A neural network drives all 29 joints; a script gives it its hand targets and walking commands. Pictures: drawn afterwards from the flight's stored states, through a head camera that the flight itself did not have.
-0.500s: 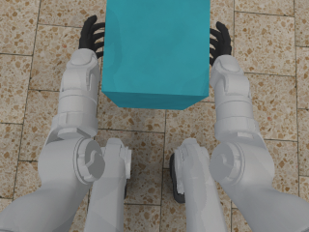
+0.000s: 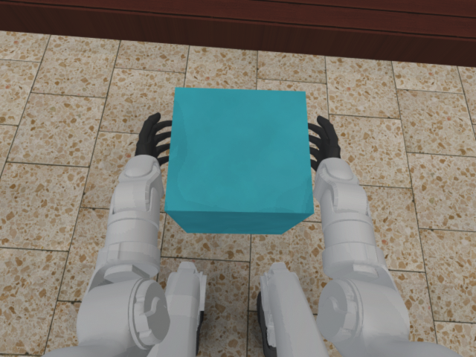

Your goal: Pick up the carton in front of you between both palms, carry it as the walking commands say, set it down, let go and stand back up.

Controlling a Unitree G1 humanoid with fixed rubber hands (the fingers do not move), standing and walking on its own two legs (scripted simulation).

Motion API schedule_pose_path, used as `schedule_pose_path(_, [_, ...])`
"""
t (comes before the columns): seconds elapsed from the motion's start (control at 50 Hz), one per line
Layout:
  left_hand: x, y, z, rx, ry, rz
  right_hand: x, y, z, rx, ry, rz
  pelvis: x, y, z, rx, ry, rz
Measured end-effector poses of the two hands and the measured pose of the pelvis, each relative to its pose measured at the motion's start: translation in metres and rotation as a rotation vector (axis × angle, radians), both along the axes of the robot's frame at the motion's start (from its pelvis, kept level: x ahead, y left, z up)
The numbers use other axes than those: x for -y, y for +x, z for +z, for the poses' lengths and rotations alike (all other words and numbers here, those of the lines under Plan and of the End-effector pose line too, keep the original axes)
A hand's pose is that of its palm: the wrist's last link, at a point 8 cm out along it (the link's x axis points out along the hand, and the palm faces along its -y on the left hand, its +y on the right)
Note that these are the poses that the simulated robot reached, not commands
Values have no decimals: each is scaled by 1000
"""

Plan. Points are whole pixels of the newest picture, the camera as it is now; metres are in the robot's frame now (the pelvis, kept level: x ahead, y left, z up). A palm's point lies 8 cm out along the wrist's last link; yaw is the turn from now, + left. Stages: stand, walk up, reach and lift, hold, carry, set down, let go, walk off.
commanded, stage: reach and lift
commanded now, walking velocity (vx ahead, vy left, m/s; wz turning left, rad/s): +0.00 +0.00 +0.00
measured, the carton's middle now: (237, 173) +0.44 +0.00 -0.10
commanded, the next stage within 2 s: hold in 1.82 s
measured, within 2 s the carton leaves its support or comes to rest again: neither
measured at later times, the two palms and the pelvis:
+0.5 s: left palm (111, 145) +0.38 +0.15 +0.12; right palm (377, 146) +0.39 -0.15 +0.12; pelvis +0.05 +0.00 +0.14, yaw +0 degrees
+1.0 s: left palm (63, 133) +0.35 +0.15 +0.21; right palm (438, 134) +0.35 -0.15 +0.21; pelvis +0.05 +0.00 +0.18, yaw +0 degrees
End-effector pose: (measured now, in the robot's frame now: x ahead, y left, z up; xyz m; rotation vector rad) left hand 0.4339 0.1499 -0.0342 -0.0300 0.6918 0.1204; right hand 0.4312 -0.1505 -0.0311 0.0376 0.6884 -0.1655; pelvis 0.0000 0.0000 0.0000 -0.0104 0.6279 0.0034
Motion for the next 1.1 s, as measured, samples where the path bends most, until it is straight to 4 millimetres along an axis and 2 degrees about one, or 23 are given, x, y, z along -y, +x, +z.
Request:
schedule_pose_path(0.48, [1,-49,150,1,2,17,1,-44,148,1,0,20,3,47,133,327,11,-2])
schedule_pose_path(0.64, [1,-63,197,16,4,16,1,-58,195,16,-2,26,4,59,165,470,13,1])
schedule_pose_path(0.78, [1,-75,234,39,19,11,1,-68,232,39,-18,44,4,63,182,601,13,1])
schedule_pose_path(0.88, [1,-81,247,27,29,2,1,-74,244,27,-25,53,4,60,186,667,13,0])
schedule_pose_path(1.1, [0,-83,246,17,23,4,0,-77,244,17,-21,47,2,49,185,707,12,2])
